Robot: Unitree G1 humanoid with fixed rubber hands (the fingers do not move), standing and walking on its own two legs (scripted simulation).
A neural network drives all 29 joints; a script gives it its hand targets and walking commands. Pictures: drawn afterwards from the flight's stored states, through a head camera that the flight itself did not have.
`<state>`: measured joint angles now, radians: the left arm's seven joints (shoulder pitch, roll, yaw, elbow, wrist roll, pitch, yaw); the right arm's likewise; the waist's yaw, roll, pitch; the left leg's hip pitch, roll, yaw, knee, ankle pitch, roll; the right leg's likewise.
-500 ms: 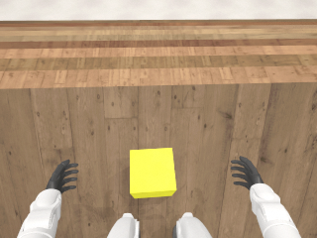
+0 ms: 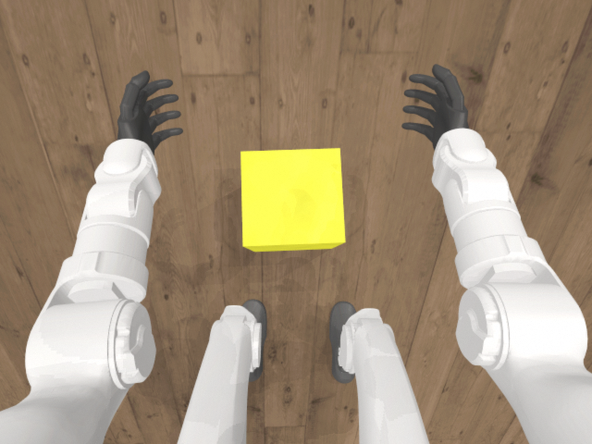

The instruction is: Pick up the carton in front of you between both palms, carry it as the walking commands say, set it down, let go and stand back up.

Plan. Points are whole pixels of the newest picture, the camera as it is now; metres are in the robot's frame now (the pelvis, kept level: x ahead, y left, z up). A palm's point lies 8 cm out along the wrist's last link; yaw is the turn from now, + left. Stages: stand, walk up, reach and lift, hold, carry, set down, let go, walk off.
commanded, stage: reach and lift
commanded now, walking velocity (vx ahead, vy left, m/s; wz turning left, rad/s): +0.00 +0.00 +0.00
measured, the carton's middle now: (291, 206) +0.48 +0.02 -0.51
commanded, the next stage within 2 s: none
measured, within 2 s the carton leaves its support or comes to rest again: leaves its support in 1.74 s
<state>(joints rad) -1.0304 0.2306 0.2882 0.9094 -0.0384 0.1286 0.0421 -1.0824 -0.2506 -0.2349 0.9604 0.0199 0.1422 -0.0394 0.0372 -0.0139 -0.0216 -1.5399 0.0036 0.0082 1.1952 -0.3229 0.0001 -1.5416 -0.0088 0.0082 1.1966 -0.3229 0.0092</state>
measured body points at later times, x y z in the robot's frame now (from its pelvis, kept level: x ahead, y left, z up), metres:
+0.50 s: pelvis +0.00 +0.00 -0.17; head +0.34 +0.00 +0.13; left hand +0.48 +0.22 -0.33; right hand +0.50 -0.18 -0.33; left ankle +0.10 +0.12 -0.60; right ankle +0.10 -0.12 -0.60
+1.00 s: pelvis -0.03 +0.00 -0.27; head +0.34 +0.01 -0.01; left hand +0.49 +0.21 -0.46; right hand +0.52 -0.17 -0.45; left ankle +0.10 +0.12 -0.60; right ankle +0.10 -0.12 -0.60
